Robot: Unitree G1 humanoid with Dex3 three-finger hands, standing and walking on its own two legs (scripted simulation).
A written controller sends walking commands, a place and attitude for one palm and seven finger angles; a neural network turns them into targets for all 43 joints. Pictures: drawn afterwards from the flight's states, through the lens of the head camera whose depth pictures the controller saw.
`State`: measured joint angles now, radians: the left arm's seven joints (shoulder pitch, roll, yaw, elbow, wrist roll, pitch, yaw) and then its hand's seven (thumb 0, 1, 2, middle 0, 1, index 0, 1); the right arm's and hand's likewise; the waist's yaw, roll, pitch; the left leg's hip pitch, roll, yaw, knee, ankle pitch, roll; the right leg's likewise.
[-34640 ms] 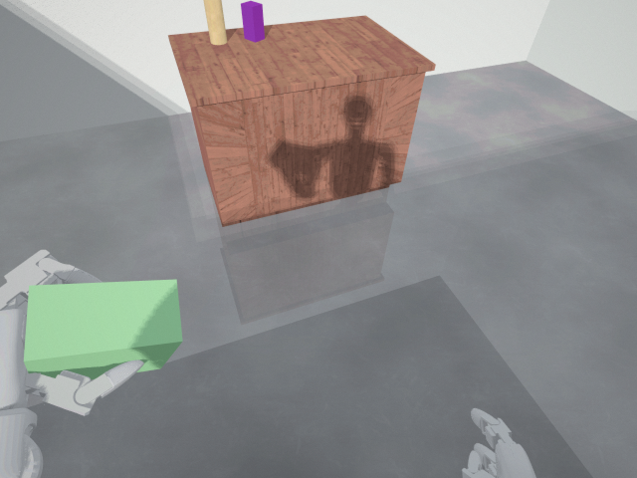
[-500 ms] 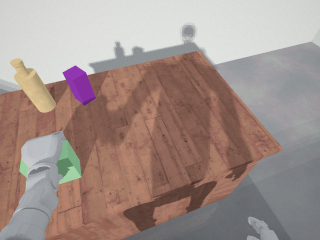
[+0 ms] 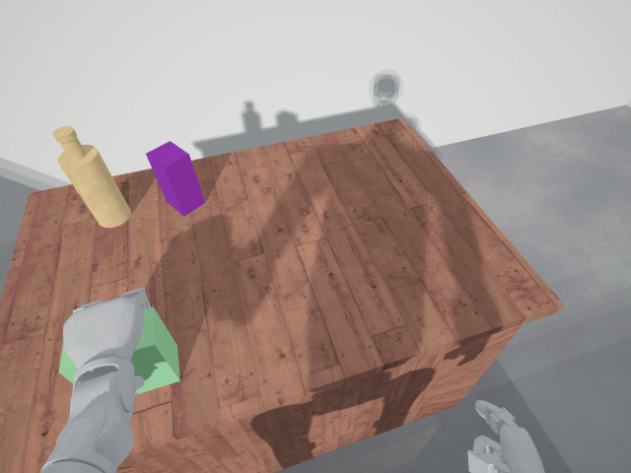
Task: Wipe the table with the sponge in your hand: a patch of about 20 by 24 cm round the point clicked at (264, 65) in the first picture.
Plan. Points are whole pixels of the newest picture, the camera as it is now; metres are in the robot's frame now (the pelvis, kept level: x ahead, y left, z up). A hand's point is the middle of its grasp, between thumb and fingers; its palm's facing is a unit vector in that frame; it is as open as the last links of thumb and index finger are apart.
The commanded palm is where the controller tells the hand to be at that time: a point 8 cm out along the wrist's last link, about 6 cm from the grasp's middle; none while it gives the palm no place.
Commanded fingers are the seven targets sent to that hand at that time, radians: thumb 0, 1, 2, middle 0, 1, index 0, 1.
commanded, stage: lift the sponge slowly off the table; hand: left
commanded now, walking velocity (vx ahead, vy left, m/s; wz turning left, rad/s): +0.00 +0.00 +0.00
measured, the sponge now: (131, 363) +0.26 +0.30 -0.05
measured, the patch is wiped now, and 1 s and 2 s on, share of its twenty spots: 1.00 1.00 1.00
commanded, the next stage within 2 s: none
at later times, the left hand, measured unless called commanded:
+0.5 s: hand (119, 359) +0.24 +0.30 -0.01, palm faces -0.09 -0.06 -0.99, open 9.9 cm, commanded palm +0.22 +0.29 +0.05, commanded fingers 0.00 0.10 1.30 -1.20 -1.60 -1.20 -1.60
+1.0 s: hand (110, 357) +0.24 +0.29 +0.02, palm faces -0.04 -0.08 -1.00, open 9.9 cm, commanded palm +0.21 +0.29 +0.08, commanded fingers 0.00 0.10 1.30 -1.20 -1.60 -1.20 -1.60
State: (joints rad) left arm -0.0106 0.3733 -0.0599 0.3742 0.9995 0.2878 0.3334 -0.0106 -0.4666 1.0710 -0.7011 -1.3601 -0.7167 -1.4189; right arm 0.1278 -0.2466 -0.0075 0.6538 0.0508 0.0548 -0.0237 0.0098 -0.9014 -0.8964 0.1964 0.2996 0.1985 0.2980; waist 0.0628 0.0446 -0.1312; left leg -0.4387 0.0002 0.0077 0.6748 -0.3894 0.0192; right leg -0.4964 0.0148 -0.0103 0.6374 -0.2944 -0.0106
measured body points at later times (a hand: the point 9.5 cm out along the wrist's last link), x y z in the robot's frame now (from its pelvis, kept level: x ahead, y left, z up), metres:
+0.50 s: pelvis -0.01 -0.01 +0.01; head +0.01 -0.02 +0.45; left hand +0.24 +0.30 +0.05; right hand +0.17 -0.25 -0.10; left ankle -0.04 +0.10 -0.72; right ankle +0.01 -0.12 -0.72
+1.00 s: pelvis -0.01 -0.01 +0.01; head -0.01 -0.03 +0.46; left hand +0.23 +0.29 +0.08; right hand +0.21 -0.22 -0.08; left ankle -0.04 +0.10 -0.72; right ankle +0.01 -0.12 -0.72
